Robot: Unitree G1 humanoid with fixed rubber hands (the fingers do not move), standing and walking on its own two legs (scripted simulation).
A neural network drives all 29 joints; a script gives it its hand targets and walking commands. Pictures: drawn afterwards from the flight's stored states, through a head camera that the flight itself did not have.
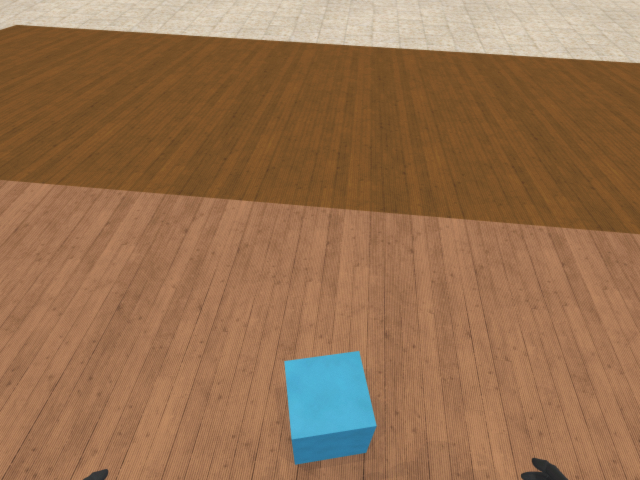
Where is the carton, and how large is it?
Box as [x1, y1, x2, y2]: [284, 351, 376, 464]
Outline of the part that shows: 358,351 284,361 291,438 295,464 361,453 366,451 376,425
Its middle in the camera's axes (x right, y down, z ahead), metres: +0.01 +0.48 +1.09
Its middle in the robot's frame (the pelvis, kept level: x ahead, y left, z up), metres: +0.43 -0.03 -0.66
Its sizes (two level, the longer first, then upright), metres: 0.210 0.200 0.250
